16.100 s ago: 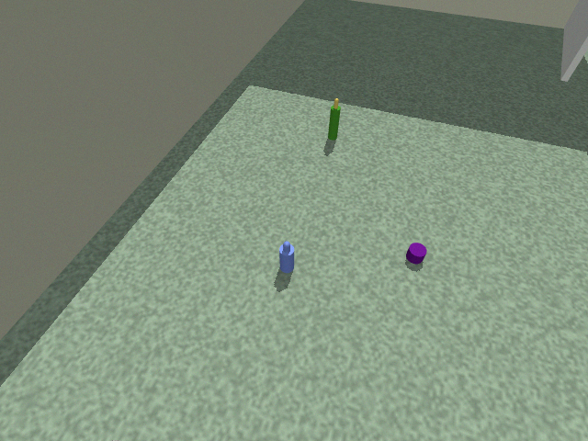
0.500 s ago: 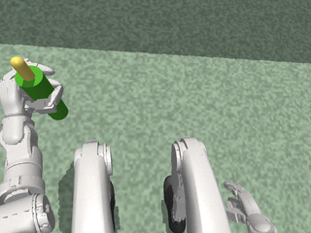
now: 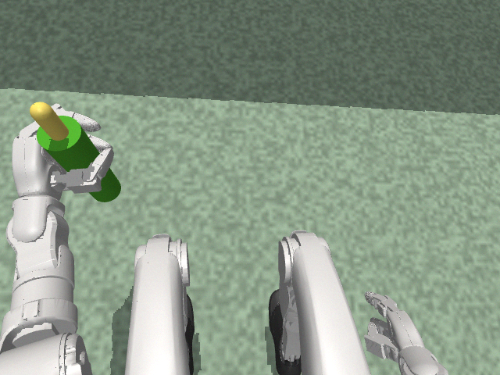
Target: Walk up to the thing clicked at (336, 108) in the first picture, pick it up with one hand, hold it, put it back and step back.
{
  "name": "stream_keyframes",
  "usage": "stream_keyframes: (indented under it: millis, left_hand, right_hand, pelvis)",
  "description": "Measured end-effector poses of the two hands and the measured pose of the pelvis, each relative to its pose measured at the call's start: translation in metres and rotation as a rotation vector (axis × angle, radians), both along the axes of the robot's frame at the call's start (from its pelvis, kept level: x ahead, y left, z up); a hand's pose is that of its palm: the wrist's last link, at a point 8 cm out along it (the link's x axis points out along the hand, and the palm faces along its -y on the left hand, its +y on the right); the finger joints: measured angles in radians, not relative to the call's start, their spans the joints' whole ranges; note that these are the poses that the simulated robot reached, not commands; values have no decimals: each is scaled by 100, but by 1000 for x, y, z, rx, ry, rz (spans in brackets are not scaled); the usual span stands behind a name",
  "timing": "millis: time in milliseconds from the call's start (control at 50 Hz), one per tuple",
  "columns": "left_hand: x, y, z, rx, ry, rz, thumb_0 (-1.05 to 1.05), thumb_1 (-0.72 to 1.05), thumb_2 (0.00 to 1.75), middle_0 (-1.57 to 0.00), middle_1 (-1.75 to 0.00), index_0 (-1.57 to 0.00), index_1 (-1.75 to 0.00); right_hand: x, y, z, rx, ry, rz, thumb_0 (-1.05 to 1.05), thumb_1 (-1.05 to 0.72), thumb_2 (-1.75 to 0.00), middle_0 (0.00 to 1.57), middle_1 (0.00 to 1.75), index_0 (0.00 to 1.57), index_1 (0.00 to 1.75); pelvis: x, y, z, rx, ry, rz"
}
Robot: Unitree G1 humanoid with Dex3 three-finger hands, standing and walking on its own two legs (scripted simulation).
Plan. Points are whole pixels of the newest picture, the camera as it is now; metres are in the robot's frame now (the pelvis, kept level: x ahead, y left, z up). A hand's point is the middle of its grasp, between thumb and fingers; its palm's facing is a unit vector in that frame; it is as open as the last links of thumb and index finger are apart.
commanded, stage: lift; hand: left
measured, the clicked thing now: (80, 158) +0.42 +0.25 -0.02
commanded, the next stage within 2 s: hold in 1.70 s
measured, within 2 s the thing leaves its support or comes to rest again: neither
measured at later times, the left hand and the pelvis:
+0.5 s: hand (13, 111) +0.39 +0.22 +0.17, palm faces +0.13 -0.99 -0.03, open 6.9 cm; pelvis +0.03 +0.01 +0.14, yaw +2 degrees
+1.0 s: hand out of the picture +0.38 +0.22 +0.28, palm faces +0.15 -0.99 -0.02, open 6.9 cm; pelvis +0.05 +0.01 +0.24, yaw +4 degrees
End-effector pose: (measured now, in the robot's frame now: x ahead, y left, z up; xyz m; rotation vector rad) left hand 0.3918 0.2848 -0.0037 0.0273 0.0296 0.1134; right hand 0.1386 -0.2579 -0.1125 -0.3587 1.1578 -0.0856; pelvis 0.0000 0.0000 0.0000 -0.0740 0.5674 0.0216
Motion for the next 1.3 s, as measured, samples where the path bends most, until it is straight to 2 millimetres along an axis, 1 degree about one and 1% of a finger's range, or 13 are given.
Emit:
stream_keyframes:
  millis: [160, 280, 380, 520, 640, 740, 860, 980, 1080, 1220, 1300]
  left_hand:
    - [-11, -4, 43, -5, 12, -11, 3, 0, 111, -93, -108, -90, -106]
    - [-19, -8, 83, -5, 13, -4, 3, 0, 110, -92, -108, -90, -107]
    - [-27, -9, 122, 1, 17, 9, 3, 0, 110, -92, -109, -90, -107]
    - [-34, -10, 179, -2, 26, 20, 3, 0, 110, -92, -109, -90, -106]
    - [-31, -10, 217, -13, 27, 38, 3, 0, 110, -92, -109, -90, -106]
    - [-29, -13, 239, -15, 39, 25, 3, 0, 110, -92, -109, -90, -107]
    - [-33, -19, 262, -21, 48, 20, 3, 0, 110, -92, -109, -90, -107]
    - [-36, -19, 282, -18, 30, 43, 3, 0, 110, -92, -109, -90, -107]
    - [-36, -22, 296, -4, 30, 27, 3, 0, 110, -92, -109, -89, -107]
    - [-37, -28, 312, -23, 22, 18, 3, 0, 110, -92, -109, -89, -107]
    - [-37, -30, 318, -31, 21, 22, 3, 0, 110, -92, -109, -89, -107]
  right_hand:
    - [17, 6, 37, 12, -55, -16, 1, -90, -89, 20, 30, 20, 30]
    - [32, 12, 71, 20, -102, -25, 1, -90, -89, 20, 30, 20, 30]
    - [44, 18, 105, 29, -141, -33, 1, -90, -89, 20, 30, 20, 30]
    - [59, 25, 157, 40, -201, -40, 1, -90, -89, 20, 30, 20, 30]
    - [68, 27, 198, 41, -240, -31, 1, -90, -89, 20, 30, 21, 30]
    - [68, 27, 223, 41, -248, -29, 1, -90, -89, 20, 30, 20, 30]
    - [60, 27, 245, 47, -231, -35, 1, -90, -89, 20, 30, 20, 30]
    - [54, 30, 260, 57, -221, -36, 1, -90, -89, 20, 30, 20, 30]
    - [52, 32, 270, 66, -220, -35, 1, -90, -89, 20, 30, 20, 30]
    - [55, 32, 286, 72, -236, -32, 1, -90, -89, 20, 30, 20, 30]
    - [59, 31, 294, 68, -248, -31, 1, -90, -89, 20, 30, 20, 30]
  pelvis:
    - [5, 2, 36, -2, -1, 5]
    - [10, 3, 68, -1, -18, 11]
    - [17, 5, 98, -1, -42, 19]
    - [30, 7, 144, 4, -92, 33]
    - [40, 7, 178, 9, -141, 43]
    - [45, 8, 201, 14, -180, 49]
    - [50, 8, 225, 21, -224, 53]
    - [52, 8, 242, 31, -259, 56]
    - [53, 8, 254, 37, -287, 55]
    - [56, 7, 269, 44, -324, 53]
    - [58, 7, 276, 47, -340, 52]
